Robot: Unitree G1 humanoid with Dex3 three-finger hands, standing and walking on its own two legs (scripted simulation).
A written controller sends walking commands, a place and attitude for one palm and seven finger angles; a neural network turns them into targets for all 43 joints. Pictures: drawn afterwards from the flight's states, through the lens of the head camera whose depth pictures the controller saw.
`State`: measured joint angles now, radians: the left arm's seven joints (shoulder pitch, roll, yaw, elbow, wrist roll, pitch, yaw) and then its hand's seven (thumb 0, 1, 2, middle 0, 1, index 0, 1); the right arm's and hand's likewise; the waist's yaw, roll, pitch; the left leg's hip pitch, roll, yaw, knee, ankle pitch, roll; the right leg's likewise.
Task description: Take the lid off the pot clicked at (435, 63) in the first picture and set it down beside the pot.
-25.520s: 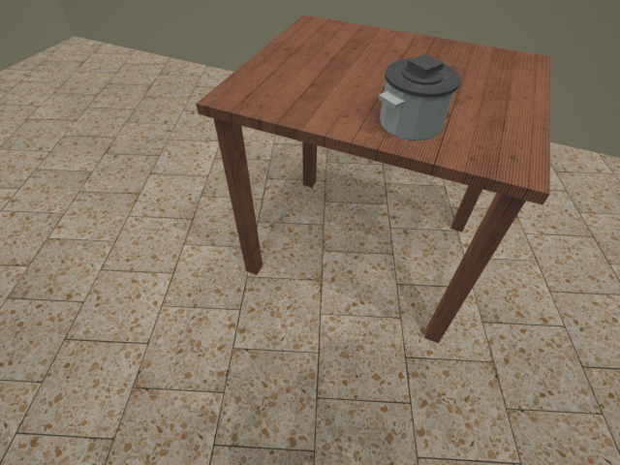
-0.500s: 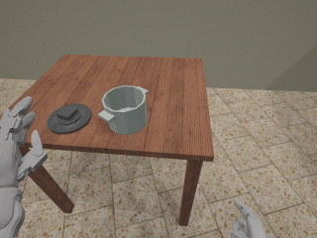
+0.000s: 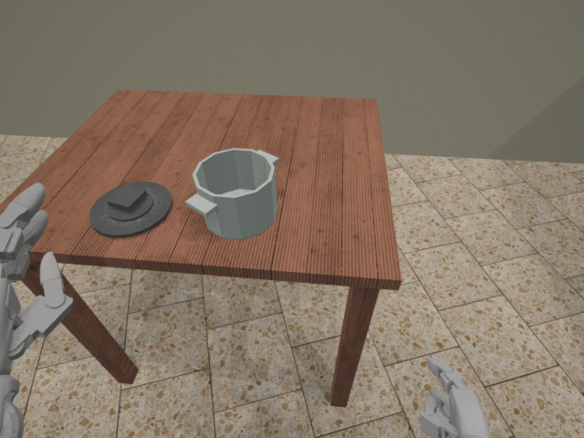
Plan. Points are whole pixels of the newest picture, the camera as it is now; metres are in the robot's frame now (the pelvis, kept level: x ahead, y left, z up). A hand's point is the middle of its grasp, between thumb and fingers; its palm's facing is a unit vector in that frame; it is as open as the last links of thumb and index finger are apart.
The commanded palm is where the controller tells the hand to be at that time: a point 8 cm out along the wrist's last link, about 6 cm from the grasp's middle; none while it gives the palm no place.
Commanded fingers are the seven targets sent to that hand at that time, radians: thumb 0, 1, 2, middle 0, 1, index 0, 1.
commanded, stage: step back with the hand held close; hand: left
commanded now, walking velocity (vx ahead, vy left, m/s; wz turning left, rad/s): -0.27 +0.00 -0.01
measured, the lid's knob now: (127, 198) +0.52 +0.39 +0.01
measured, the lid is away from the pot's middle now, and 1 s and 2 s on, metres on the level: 0.22 0.22 0.22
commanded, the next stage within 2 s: stop stepping back and stand still in 1.36 s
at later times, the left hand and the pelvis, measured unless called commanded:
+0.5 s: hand (19, 360) +0.14 +0.26 +0.17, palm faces +0.39 -0.81 -0.43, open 7.4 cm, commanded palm +0.08 +0.31 +0.19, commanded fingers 0.00 0.90 0.90 -0.20 -0.30 -0.20 -0.30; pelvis -0.05 +0.03 -0.02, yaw +0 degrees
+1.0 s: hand out of the picture +0.09 +0.25 +0.18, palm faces +0.42 -0.80 -0.43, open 7.4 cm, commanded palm +0.02 +0.30 +0.19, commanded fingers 0.00 0.90 0.90 -0.20 -0.30 -0.20 -0.30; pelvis -0.10 +0.02 -0.03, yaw +2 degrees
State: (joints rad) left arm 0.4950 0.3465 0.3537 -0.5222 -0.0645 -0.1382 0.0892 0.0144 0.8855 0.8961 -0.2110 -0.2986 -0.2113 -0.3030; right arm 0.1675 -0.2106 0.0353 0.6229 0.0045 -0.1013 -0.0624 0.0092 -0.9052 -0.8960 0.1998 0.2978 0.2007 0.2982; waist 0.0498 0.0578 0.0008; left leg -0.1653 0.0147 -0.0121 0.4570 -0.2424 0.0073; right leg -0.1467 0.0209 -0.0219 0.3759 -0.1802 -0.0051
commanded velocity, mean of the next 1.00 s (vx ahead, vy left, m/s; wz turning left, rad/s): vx -0.32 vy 0.00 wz -0.01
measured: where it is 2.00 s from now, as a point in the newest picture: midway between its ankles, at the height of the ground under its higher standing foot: outside the picture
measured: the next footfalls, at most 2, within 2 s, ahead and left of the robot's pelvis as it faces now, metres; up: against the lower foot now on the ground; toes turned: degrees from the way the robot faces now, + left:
right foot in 1.04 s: -0.06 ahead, -0.10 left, +0.00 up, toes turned +3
left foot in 1.24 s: -0.08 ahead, +0.14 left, +0.00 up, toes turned +3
